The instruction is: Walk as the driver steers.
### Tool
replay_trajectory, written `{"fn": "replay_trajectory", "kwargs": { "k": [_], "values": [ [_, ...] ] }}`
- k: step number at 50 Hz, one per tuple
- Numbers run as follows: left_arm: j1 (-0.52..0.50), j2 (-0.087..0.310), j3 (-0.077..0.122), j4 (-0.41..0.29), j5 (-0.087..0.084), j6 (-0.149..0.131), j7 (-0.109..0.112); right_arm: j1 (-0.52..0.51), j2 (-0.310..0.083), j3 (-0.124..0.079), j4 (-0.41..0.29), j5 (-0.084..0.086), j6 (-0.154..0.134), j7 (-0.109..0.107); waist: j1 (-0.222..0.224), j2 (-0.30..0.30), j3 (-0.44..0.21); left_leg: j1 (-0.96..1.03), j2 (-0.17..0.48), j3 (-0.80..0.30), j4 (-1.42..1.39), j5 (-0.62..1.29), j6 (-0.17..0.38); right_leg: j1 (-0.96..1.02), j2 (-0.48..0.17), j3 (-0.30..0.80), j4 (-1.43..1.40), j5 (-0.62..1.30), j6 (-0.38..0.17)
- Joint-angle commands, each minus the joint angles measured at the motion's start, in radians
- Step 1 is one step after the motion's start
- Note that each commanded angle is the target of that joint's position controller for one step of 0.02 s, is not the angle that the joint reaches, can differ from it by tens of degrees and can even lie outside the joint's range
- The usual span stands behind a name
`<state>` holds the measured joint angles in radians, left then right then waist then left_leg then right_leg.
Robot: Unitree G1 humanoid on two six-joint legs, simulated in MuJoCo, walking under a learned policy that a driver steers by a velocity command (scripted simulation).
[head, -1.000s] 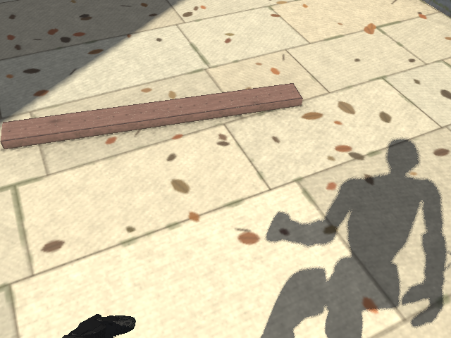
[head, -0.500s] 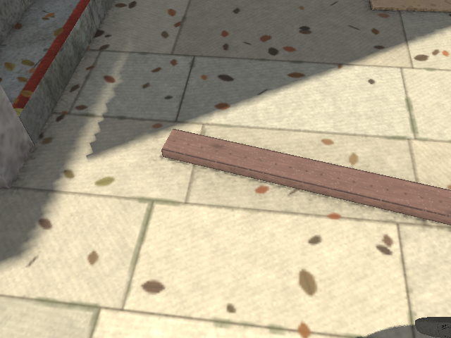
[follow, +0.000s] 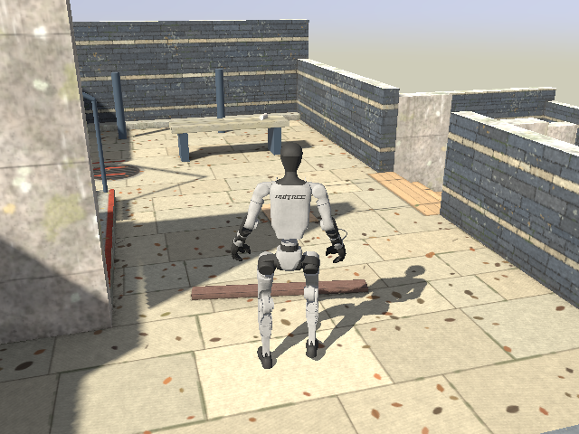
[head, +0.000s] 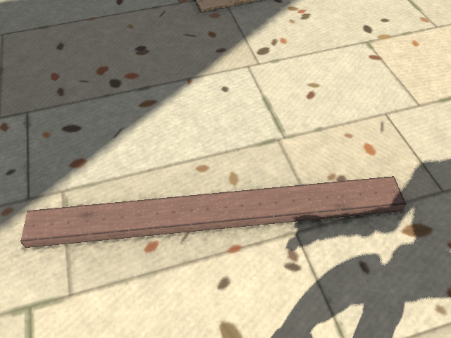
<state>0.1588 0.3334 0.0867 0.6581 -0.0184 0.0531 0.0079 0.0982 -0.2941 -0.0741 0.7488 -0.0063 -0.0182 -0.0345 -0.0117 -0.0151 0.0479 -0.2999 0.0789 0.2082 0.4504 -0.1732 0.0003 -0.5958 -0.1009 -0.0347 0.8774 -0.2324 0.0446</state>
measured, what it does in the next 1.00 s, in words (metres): steps on the spot, turning right: right foot, then left foot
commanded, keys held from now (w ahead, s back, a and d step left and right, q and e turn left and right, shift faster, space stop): e+shift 0.34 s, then shift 0.66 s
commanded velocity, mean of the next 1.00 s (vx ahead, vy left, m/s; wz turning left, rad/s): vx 0.02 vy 0.00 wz -0.52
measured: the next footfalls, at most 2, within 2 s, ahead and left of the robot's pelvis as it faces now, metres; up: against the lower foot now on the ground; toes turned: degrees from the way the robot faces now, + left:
right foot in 0.08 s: +0.11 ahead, -0.13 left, +0.00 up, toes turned -9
left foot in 0.54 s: +0.18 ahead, +0.06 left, +0.00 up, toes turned -31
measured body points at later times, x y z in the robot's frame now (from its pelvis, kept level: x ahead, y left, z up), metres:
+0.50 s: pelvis +0.06 -0.03 +0.00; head +0.10 -0.04 +0.44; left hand +0.36 +0.16 -0.07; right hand +0.11 -0.35 -0.10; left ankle +0.15 +0.09 -0.72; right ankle +0.07 -0.13 -0.74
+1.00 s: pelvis +0.06 -0.03 +0.00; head +0.06 -0.05 +0.45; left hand +0.30 +0.11 -0.10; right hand +0.05 -0.32 -0.12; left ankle +0.15 +0.08 -0.74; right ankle -0.02 -0.13 -0.74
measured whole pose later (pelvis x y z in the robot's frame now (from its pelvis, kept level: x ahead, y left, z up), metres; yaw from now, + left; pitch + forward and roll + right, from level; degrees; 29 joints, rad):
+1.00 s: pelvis +0.06 -0.03 +0.00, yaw -29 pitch +0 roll +0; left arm 0.21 0.23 0.03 0.66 0.02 0.02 0.00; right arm 0.17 -0.23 -0.03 0.78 -0.02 0.00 -0.01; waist -0.02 0.01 0.03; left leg -0.27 0.02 -0.05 0.52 -0.24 -0.05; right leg -0.21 0.02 0.06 0.53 -0.32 0.00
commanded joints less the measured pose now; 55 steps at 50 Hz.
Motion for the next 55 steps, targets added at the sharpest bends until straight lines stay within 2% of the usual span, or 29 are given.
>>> {"fn": "replay_trajectory", "kwargs": {
  "k": [1, 3, 4, 5, 6, 7, 8, 9, 10, 12, 16, 23, 26, 27, 28, 29, 30, 31, 33, 37, 39, 41, 42, 43, 44, 45, 46, 49, 55],
  "values": [
    [0.062, 0.063, 0.022, -0.063, 0.002, 0.011, -0.024, -0.103, -0.141, -0.039, -0.072, 0.025, -0.011, 0.003, 0.055, 0.136, -0.154, 0.052, 0.275, -0.106, -0.101, 0.16, 0.152, 0.212, 0.01, -0.028, -0.126, 0.014, -0.048],
    [0.09, 0.076, 0.039, -0.055, 0.011, 0.013, -0.02, -0.069, -0.121, -0.04, -0.049, 0.041, -0.004, 0.01, 0.066, 0.083, -0.147, 0.051, 0.235, -0.056, 0.033, 0.051, 0.075, 0.311, 0.062, -0.054, -0.272, 0.065, -0.098],
    [0.135, 0.128, 0.059, -0.045, 0.02, 0.009, -0.01, -0.002, -0.088, -0.036, -0.023, 0.03, 0.005, 0.017, 0.064, -0.057, -0.111, -0.025, 0.161, 0.001, 0.222, -0.082, 0.013, 0.388, 0.044, 0.038, -0.379, 0.265, -0.143],
    [0.147, 0.281, 0.092, -0.077, 0.021, 0.001, 0.006, 0.031, -0.068, -0.031, -0.059, -0.014, 0.015, 0.019, 0.015, -0.392, -0.066, -0.359, 0.009, 0.043, 0.593, -0.481, -0.092, 0.529, -0.188, 0.44, -0.453, 0.597, -0.286],
    [0.151, 0.291, 0.085, -0.11, 0.051, -0.029, -0.007, -0.07, -0.085, -0.03, -0.105, -0.025, 0.013, 0.01, 0.072, -0.314, -0.186, -0.474, -0.078, -0.197, 0.784, -0.517, -0.094, 0.537, -0.254, 0.638, -0.521, 0.472, -0.416],
    [0.146, 0.266, 0.08, -0.109, 0.051, -0.052, -0.018, -0.126, -0.107, -0.036, -0.117, 0.0, 0.011, 0.003, 0.087, -0.185, -0.197, -0.5, -0.072, -0.264, 0.824, -0.433, -0.062, 0.539, -0.225, 0.582, -0.55, 0.343, -0.387],
    [0.101, 0.237, 0.073, -0.111, 0.03, -0.062, -0.011, -0.123, -0.102, -0.037, -0.111, 0.008, 0.008, -0.007, 0.052, -0.123, -0.17, -0.508, -0.06, -0.293, 0.783, -0.332, -0.038, 0.517, -0.176, 0.527, -0.545, 0.267, -0.329],
    [0.048, 0.193, 0.061, -0.125, 0.007, -0.056, 0.0, -0.099, -0.111, -0.041, -0.092, -0.003, 0.009, -0.016, 0.025, -0.089, -0.167, -0.493, -0.045, -0.309, 0.74, -0.264, -0.035, 0.491, -0.147, 0.48, -0.532, 0.233, -0.286],
    [0.0, 0.169, 0.052, -0.144, 0.002, -0.047, 0.013, -0.085, -0.118, -0.045, -0.088, -0.01, 0.008, -0.019, 0.002, -0.104, -0.171, -0.441, -0.046, -0.315, 0.698, -0.219, -0.037, 0.437, -0.121, 0.445, -0.524, 0.235, -0.265],
    [-0.014, 0.149, 0.046, -0.164, 0.011, -0.034, 0.031, -0.072, -0.097, -0.041, -0.078, -0.006, 0.002, -0.011, -0.007, -0.103, -0.208, -0.372, -0.085, -0.311, 0.637, -0.16, -0.047, 0.414, -0.075, 0.414, -0.507, 0.281, -0.249],
    [0.009, 0.166, 0.058, -0.174, 0.002, -0.023, 0.046, -0.095, -0.052, -0.021, -0.073, 0.007, -0.002, 0.001, 0.012, -0.093, -0.22, -0.319, -0.134, -0.342, 0.411, -0.132, -0.071, 0.436, -0.044, 0.466, -0.487, 0.239, -0.246],
    [-0.003, 0.132, 0.039, -0.185, 0.015, -0.009, 0.026, -0.058, -0.08, -0.02, -0.062, 0.01, -0.006, 0.027, 0.044, -0.155, -0.209, -0.142, -0.115, -0.318, 0.232, -0.15, -0.051, 0.391, -0.039, 0.535, -0.434, 0.276, -0.247],
    [-0.016, 0.108, 0.023, -0.185, 0.009, -0.005, 0.021, 0.0, -0.088, -0.026, -0.054, 0.002, -0.017, 0.039, 0.007, -0.123, -0.179, 0.05, -0.08, -0.301, -0.019, 0.042, 0.001, 0.312, 0.022, 0.516, -0.376, 0.202, -0.196],
    [0.017, 0.07, 0.011, -0.184, 0.02, -0.008, 0.02, 0.004, -0.139, -0.035, -0.067, -0.016, -0.015, 0.036, 0.029, 0.003, -0.181, 0.127, 0.064, -0.442, -0.073, 0.143, 0.056, 0.241, 0.096, 0.439, -0.263, -0.001, -0.144],
    [0.053, 0.063, 0.009, -0.199, 0.015, -0.017, 0.016, -0.016, -0.206, -0.048, -0.06, -0.033, -0.004, 0.029, 0.086, 0.273, -0.129, 0.125, 0.219, -0.632, -0.121, 0.328, 0.213, 0.116, 0.258, 0.242, -0.105, -0.293, -0.075],
    [0.014, 0.139, 0.03, -0.192, 0.027, -0.03, 0.018, -0.006, -0.155, -0.041, -0.077, -0.037, -0.007, 0.024, 0.028, 0.277, -0.136, 0.101, 0.318, -0.758, -0.148, 0.333, 0.32, 0.066, 0.223, 0.221, 0.128, -0.41, -0.02],
    [0.005, 0.178, 0.047, -0.174, 0.017, -0.033, 0.017, -0.011, -0.135, -0.034, -0.088, -0.022, -0.007, 0.018, 0.02, 0.188, -0.131, 0.105, 0.287, -0.698, -0.126, 0.307, 0.308, 0.049, 0.209, 0.234, 0.256, -0.368, -0.004],
    [0.01, 0.154, 0.045, -0.152, 0.014, -0.026, 0.018, -0.032, -0.119, -0.029, -0.091, -0.007, -0.003, 0.013, 0.03, 0.13, -0.12, 0.104, 0.226, -0.615, -0.107, 0.277, 0.261, 0.046, 0.204, 0.233, 0.302, -0.324, 0.01],
    [0.013, 0.085, 0.024, -0.138, 0.013, -0.015, 0.017, -0.033, -0.095, -0.015, -0.089, 0.009, 0.003, 0.008, 0.026, 0.111, -0.107, 0.13, 0.17, -0.528, -0.09, 0.301, 0.223, 0.033, 0.2, 0.225, 0.32, -0.268, 0.031],
    [-0.024, -0.014, -0.019, -0.137, 0.012, -0.021, 0.007, -0.016, -0.081, -0.009, -0.077, 0.003, 0.027, 0.009, 0.003, 0.202, -0.138, 0.157, 0.082, -0.394, -0.077, 0.298, 0.189, 0.187, 0.134, 0.094, -0.05, -0.252, 0.045],
    [-0.028, 0.002, -0.015, -0.126, 0.003, -0.023, 0.004, 0.031, -0.11, -0.017, -0.065, 0.006, 0.036, 0.012, -0.024, 0.237, -0.143, 0.175, 0.103, -0.421, -0.064, 0.295, 0.204, 0.259, 0.127, 0.058, -0.219, -0.217, 0.042],
    [0.027, 0.008, -0.008, -0.088, 0.006, -0.025, 0.005, 0.041, -0.104, -0.011, -0.059, 0.02, 0.036, 0.014, 0.005, 0.215, -0.136, 0.141, 0.096, -0.416, -0.034, 0.28, 0.18, 0.385, 0.139, 0.031, -0.48, -0.014, 0.014],
    [0.034, 0.02, -0.008, -0.082, 0.016, -0.025, 0.006, 0.075, -0.092, -0.006, -0.048, 0.024, 0.028, 0.015, 0.001, 0.19, -0.134, 0.099, 0.086, -0.415, -0.031, 0.239, 0.14, 0.457, 0.124, 0.063, -0.543, 0.067, -0.013],
    [0.039, 0.064, -0.003, -0.095, 0.027, -0.025, 0.011, 0.094, -0.079, 0.001, -0.047, 0.01, 0.015, 0.021, -0.012, 0.106, -0.152, 0.032, 0.063, -0.386, 0.007, 0.157, 0.079, 0.538, 0.042, 0.149, -0.517, 0.195, -0.047],
    [0.019, 0.117, 0.008, -0.087, 0.044, -0.025, 0.013, 0.117, -0.037, 0.012, -0.051, -0.01, -0.003, 0.027, -0.062, -0.087, -0.156, 0.001, -0.028, -0.28, 0.035, -0.001, 0.012, 0.496, -0.03, 0.223, -0.454, 0.237, -0.108],
    [-0.002, 0.043, -0.008, -0.091, 0.049, -0.032, 0.003, 0.064, -0.039, 0.017, -0.051, -0.022, -0.009, 0.028, -0.031, -0.116, -0.144, 0.072, -0.036, -0.261, 0.025, -0.049, -0.03, 0.392, -0.036, 0.234, -0.476, 0.122, -0.141],
    [-0.009, 0.001, -0.02, -0.09, 0.051, -0.041, -0.004, 0.027, -0.051, 0.014, -0.051, -0.023, -0.01, 0.03, -0.015, -0.084, -0.117, 0.089, -0.042, -0.259, 0.029, -0.013, -0.048, 0.366, -0.008, 0.218, -0.485, 0.034, -0.128],
    [0.017, 0.02, -0.019, -0.068, 0.045, -0.063, -0.004, 0.024, -0.05, 0.012, -0.04, -0.012, 0.001, 0.021, -0.009, -0.083, -0.063, 0.093, -0.038, -0.264, 0.044, 0.046, -0.038, 0.32, 0.02, 0.2, -0.487, 0.029, -0.094],
    [0.046, -0.004, -0.03, -0.049, 0.038, -0.07, 0.002, 0.053, -0.041, 0.011, 0.005, -0.007, 0.009, 0.011, -0.008, -0.038, -0.038, 0.106, -0.036, -0.265, 0.037, 0.05, -0.045, 0.306, 0.036, 0.192, -0.484, 0.024, -0.092]
  ]
}}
